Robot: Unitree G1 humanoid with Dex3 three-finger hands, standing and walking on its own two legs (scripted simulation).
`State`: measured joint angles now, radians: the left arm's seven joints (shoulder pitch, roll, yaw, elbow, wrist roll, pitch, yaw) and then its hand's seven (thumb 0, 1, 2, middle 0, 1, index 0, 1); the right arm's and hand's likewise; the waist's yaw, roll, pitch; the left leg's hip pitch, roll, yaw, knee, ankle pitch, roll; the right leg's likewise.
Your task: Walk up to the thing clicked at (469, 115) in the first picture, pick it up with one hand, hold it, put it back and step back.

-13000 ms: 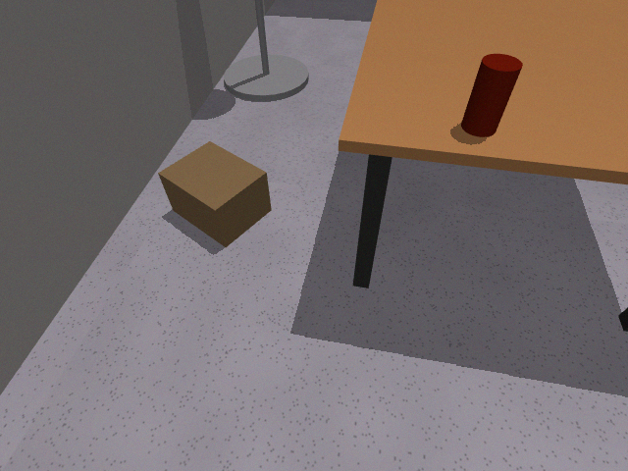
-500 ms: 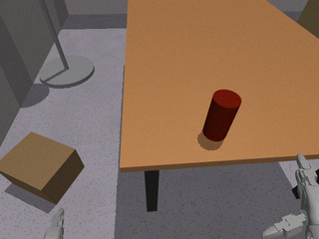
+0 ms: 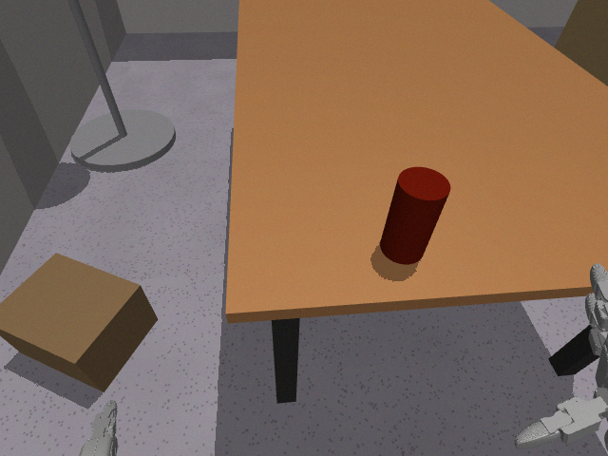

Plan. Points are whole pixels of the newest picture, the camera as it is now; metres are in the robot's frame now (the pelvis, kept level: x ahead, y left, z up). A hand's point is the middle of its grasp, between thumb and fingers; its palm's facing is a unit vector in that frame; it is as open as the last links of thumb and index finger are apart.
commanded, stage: rise first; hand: right
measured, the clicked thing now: (411, 218) +0.48 -0.20 +0.02
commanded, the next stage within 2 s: go down in 0.20 s
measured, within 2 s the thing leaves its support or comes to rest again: neither
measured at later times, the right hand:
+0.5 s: hand (569, 349) +0.20 -0.27 +0.11, palm faces +0.39 +0.83 -0.40, open 17.5 cm
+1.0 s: hand (576, 263) +0.30 -0.33 +0.12, palm faces +0.20 +0.97 -0.11, open 17.6 cm
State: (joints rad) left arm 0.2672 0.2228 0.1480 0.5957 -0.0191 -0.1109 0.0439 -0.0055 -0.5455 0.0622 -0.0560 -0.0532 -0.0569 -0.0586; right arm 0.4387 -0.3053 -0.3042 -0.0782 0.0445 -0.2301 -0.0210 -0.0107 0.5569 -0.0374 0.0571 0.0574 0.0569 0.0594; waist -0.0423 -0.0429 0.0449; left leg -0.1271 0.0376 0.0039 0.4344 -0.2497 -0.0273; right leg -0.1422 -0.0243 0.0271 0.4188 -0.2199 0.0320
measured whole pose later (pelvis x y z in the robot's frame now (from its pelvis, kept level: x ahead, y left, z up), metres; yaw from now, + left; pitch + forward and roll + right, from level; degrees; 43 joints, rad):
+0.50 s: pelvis +0.01 +0.00 +0.00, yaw +0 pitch -2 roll +0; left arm 0.23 0.21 0.15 0.65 0.01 -0.11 0.04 -0.01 -0.53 0.06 -0.05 -0.05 -0.06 -0.05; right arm 0.41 -0.29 -0.38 -0.08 0.04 -0.33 0.01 -0.01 0.55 -0.05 0.05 0.06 0.05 0.06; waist -0.04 -0.04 0.01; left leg -0.15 0.03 0.01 0.46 -0.27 -0.02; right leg -0.16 -0.03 0.03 0.44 -0.24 0.04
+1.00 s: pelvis +0.01 -0.01 +0.00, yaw +1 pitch +1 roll +0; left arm 0.23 0.23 0.03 0.70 -0.03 -0.16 0.14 0.00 -0.52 0.04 -0.05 -0.05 -0.06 -0.04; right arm -0.12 -0.53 -0.55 0.52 0.28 -0.14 0.45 -0.01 0.58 -0.05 0.04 0.06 0.04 0.06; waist 0.00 -0.02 -0.04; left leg -0.23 0.04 -0.01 0.47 -0.27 -0.04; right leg -0.25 -0.03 0.02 0.49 -0.26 0.02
